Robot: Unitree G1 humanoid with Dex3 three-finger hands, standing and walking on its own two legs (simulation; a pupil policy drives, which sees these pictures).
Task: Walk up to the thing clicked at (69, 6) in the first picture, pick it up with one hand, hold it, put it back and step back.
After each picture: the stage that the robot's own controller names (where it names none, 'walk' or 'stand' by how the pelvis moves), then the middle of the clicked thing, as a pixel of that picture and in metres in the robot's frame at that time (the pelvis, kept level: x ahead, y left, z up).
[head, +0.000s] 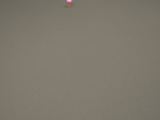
stand; (69, 3) +2.16 +0.18 -0.72
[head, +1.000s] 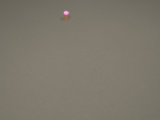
walk; (66, 16) +2.03 +0.19 -0.72
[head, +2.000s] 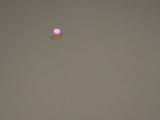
walk; (57, 34) +1.40 +0.24 -0.72
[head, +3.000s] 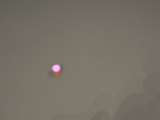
walk; (56, 71) +0.87 +0.22 -0.71
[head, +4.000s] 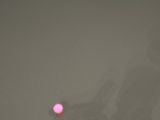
walk; (59, 111) +0.50 +0.22 -0.69
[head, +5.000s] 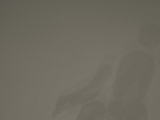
stand; out of the picture +0.28 +0.18 -0.69
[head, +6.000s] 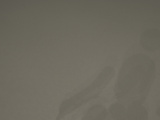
stand; out of the picture +0.26 +0.17 -0.72
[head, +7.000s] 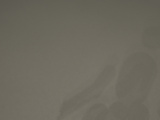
stand; out of the picture +0.26 +0.19 -0.73
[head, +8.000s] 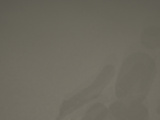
stand; out of the picture +0.25 +0.19 -0.73
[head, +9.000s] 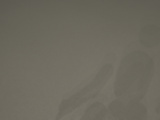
stand; out of the picture +0.24 +0.19 -0.73
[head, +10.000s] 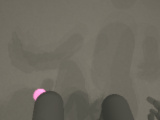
go down; (41, 96) +0.31 +0.20 -0.45
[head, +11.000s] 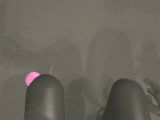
go down; (35, 81) +0.33 +0.22 -0.31
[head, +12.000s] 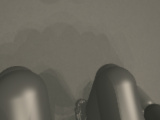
close in; out of the picture +0.30 +0.25 -0.22
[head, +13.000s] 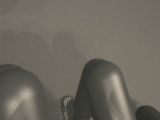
close; out of the picture +0.32 +0.25 -0.21
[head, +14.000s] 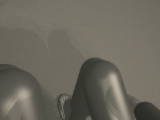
close; out of the picture +0.33 +0.26 -0.21
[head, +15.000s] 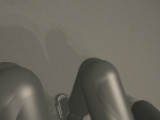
lift; out of the picture +0.32 +0.26 -0.21
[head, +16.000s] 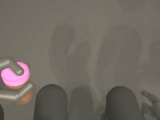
lift; (18, 84) +0.30 +0.22 -0.02
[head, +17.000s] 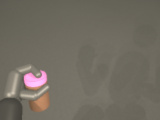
lift; (37, 91) +0.30 +0.16 +0.02
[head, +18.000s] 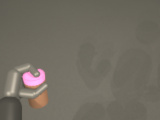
hold; (36, 88) +0.32 +0.17 +0.01
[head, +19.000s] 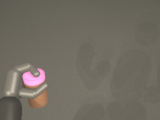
hold; (36, 88) +0.31 +0.17 +0.01
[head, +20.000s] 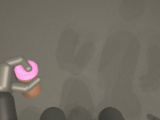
crouch; (29, 80) +0.34 +0.19 -0.05
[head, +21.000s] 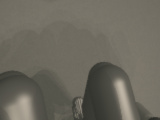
lower; out of the picture +0.35 +0.26 -0.18
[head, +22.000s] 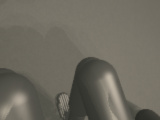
lower; out of the picture +0.36 +0.27 -0.21
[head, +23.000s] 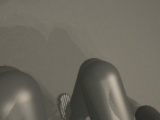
lower; out of the picture +0.35 +0.28 -0.21
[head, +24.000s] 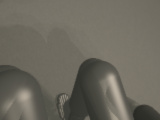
lower; out of the picture +0.35 +0.28 -0.21
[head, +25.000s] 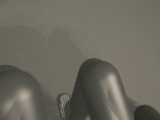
loosen; out of the picture +0.34 +0.27 -0.21
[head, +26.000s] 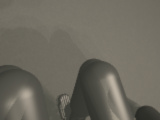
withdraw; out of the picture +0.32 +0.24 -0.22
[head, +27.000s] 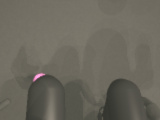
walk; (42, 83) +0.33 +0.19 -0.33
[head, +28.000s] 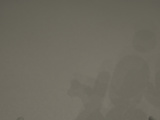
stand; out of the picture +0.25 +0.16 -0.66
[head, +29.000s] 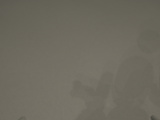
stand; out of the picture +0.27 +0.17 -0.66
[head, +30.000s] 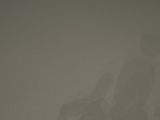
stand; out of the picture +0.28 +0.15 -0.70
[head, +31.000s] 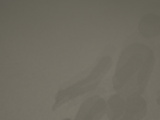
walk; out of the picture +0.29 +0.16 -0.71
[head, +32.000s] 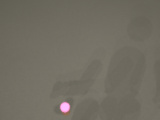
walk; (65, 109) +0.42 +0.12 -0.69
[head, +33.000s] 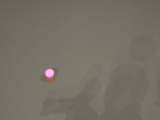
walk; (50, 76) +0.68 +0.26 -0.69
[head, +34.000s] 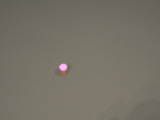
stand; (63, 70) +0.87 +0.19 -0.71
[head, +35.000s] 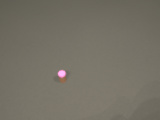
stand; (62, 76) +0.85 +0.21 -0.73
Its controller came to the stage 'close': yes
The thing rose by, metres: 0.72
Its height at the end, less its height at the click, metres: +0.00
